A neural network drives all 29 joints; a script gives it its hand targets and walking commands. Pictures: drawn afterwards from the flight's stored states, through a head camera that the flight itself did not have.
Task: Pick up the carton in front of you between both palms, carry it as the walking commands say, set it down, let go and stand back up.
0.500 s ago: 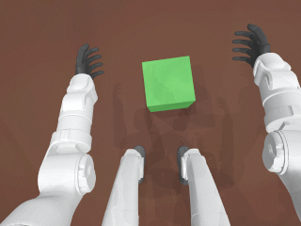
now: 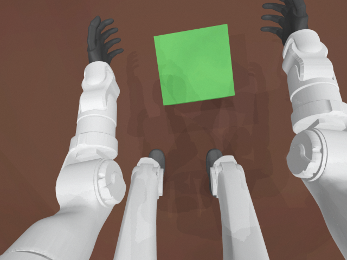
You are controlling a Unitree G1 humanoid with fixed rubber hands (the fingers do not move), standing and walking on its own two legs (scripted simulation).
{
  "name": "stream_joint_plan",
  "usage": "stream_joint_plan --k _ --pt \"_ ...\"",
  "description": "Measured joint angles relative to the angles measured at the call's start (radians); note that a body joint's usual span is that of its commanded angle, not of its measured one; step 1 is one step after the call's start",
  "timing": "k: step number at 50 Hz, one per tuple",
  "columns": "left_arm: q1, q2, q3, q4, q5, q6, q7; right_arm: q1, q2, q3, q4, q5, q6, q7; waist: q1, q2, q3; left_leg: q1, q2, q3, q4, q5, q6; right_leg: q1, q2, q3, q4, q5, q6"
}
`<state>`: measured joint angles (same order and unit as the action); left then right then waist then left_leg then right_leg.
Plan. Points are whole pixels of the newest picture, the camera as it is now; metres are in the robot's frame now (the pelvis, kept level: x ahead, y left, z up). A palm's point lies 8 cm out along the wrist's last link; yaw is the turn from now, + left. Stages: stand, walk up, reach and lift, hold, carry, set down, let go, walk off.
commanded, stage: reach and lift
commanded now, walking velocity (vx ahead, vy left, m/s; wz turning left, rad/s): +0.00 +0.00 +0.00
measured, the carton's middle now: (193, 72) +0.50 -0.04 -0.47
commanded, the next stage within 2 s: none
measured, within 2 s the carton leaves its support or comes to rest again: leaves its support in 1.44 s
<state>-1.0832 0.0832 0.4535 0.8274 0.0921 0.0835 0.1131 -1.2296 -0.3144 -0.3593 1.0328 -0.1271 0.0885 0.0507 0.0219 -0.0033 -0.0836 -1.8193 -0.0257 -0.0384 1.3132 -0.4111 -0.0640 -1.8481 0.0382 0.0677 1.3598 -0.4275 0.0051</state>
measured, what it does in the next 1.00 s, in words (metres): lowers itself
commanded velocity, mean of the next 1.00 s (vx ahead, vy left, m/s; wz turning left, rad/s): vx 0.00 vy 0.00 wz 0.00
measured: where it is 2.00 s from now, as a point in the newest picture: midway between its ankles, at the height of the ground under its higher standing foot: (185, 181)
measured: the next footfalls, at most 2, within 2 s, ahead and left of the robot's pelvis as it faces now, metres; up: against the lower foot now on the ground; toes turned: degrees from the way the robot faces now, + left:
none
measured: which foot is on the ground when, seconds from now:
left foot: down 0.00-1.00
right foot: down 0.00-1.00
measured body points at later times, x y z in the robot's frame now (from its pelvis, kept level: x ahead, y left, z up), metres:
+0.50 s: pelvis -0.06 +0.01 -0.20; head +0.32 -0.03 +0.05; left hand +0.50 +0.16 -0.37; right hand +0.52 -0.22 -0.37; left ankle +0.07 +0.15 -0.56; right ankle +0.05 -0.11 -0.56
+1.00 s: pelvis -0.05 +0.01 -0.22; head +0.33 -0.03 +0.02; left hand +0.51 +0.14 -0.40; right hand +0.52 -0.21 -0.40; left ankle +0.06 +0.14 -0.56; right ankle +0.05 -0.11 -0.56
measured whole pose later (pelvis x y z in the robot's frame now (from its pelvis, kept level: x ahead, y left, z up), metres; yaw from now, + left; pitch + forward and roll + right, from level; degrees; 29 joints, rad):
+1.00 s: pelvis -0.05 +0.01 -0.22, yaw +1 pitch +37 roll +3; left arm -1.47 0.24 0.18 1.10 -0.19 0.05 0.18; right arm -1.57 -0.47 -0.01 1.24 0.19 0.06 -0.03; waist 0.00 0.04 0.38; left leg -2.24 -0.06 -0.03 2.17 -0.58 -0.08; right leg -2.26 0.02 0.06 2.22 -0.60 0.02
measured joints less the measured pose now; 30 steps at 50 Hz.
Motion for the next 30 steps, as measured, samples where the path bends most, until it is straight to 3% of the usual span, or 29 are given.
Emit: stream_joint_plan --k 14,25,30 --pt "-0.139 0.105 -0.213 0.016 -0.216 0.038 0.074 -0.124 -0.153 0.227 0.015 0.245 0.014 -0.052 0.001 0.022 0.181 -0.339 -0.037 0.001 0.537 -0.128 -0.018 -0.333 0.014 0.011 0.531 -0.114 0.028" --pt "-0.343 0.145 -0.214 0.200 -0.239 0.033 0.064 -0.324 -0.188 0.299 0.177 0.279 0.015 -0.053 0.000 0.033 0.382 -0.418 -0.042 0.009 0.735 -0.122 -0.025 -0.420 0.018 0.012 0.735 -0.116 0.029" --pt "-0.396 0.158 -0.237 0.249 -0.257 0.004 0.058 -0.347 -0.200 0.316 0.200 0.299 -0.010 -0.062 -0.006 0.032 0.478 -0.415 -0.052 0.003 0.796 -0.135 -0.032 -0.412 -0.008 -0.004 0.802 -0.140 0.013"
